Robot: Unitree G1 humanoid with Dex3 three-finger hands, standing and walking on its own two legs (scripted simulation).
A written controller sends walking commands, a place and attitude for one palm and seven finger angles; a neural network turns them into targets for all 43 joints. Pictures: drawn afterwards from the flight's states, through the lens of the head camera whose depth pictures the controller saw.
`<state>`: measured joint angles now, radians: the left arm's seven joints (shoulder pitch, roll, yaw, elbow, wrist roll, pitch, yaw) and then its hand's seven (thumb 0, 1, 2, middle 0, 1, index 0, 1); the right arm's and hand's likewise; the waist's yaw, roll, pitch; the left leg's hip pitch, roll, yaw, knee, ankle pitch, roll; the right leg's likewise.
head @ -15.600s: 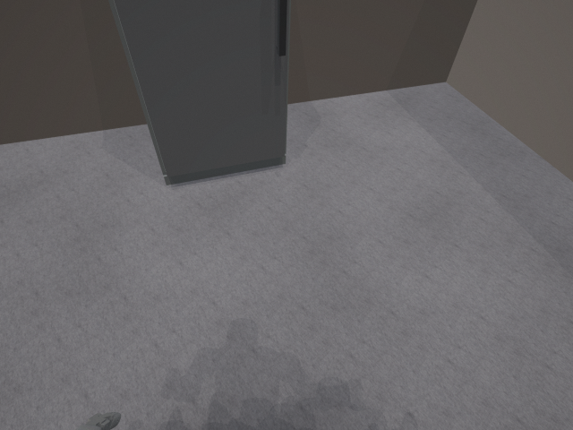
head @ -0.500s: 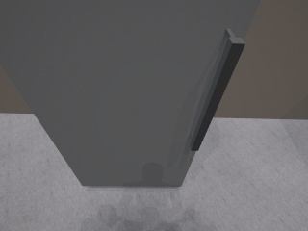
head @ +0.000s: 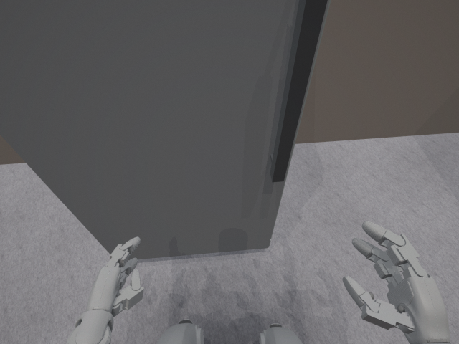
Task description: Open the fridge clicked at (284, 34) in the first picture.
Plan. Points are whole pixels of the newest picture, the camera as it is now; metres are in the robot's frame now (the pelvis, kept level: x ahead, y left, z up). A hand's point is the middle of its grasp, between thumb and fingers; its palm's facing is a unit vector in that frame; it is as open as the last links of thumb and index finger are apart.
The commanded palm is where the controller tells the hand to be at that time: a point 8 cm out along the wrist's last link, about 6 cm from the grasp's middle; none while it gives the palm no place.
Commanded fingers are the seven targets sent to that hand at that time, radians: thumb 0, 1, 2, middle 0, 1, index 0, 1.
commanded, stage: raise the hand to about handle height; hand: right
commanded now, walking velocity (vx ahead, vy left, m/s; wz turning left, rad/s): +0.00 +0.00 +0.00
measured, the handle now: (288, 95) +0.50 -0.10 +0.17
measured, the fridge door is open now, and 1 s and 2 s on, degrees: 0 0 0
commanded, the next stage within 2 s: move the hooked fingers beside the handle in 1.52 s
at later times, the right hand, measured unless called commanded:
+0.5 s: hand (403, 245) +0.25 -0.24 +0.09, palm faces -0.04 +1.00 -0.07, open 12.5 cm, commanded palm +0.23 -0.30 +0.10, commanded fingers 0.00 0.38 -0.35 0.29 1.12 0.29 1.12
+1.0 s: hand (446, 200) +0.30 -0.30 +0.14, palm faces -0.01 +1.00 -0.06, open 14.0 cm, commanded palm +0.27 -0.34 +0.15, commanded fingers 0.00 0.50 -0.30 0.30 1.20 0.30 1.20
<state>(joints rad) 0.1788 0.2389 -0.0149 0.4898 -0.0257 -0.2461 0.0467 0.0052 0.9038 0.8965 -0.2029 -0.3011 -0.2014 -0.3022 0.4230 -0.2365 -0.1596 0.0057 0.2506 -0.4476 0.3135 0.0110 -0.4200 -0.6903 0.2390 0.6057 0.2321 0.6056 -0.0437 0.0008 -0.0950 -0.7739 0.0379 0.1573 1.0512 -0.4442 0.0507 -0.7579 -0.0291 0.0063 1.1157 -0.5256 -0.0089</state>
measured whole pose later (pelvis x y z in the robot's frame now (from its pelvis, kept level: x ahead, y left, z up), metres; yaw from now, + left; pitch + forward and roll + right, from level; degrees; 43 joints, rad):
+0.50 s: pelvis +0.02 -0.03 +0.03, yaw +1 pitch +8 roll +2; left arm 0.28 0.29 -0.02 0.57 -0.04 -0.29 0.06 0.01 0.90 0.90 -0.21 -0.30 -0.20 -0.30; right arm 0.29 -0.31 -0.28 0.07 0.31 -0.29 0.37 0.00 0.16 -0.44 0.28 0.98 0.27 0.98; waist 0.01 -0.02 -0.08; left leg -0.62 0.04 0.11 0.86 -0.37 0.01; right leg -0.59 -0.01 -0.04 0.92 -0.47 -0.05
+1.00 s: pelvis +0.03 -0.03 +0.05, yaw +1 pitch +5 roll +2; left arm 0.26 0.28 -0.07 0.58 -0.04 -0.26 0.09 0.01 0.90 0.90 -0.21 -0.30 -0.21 -0.30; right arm 0.02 -0.43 -0.43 0.30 0.35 -0.16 0.53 -0.01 0.50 -0.30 0.30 1.19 0.30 1.19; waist -0.02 -0.03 -0.05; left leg -0.48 0.03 0.12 0.72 -0.32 0.01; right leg -0.45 -0.01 -0.03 0.79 -0.42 -0.04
